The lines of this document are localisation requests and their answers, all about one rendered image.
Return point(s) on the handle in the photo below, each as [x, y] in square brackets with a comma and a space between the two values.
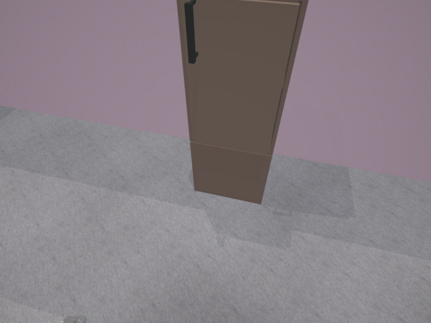
[192, 55]

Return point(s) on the cupboard door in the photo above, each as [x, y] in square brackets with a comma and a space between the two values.
[235, 84]

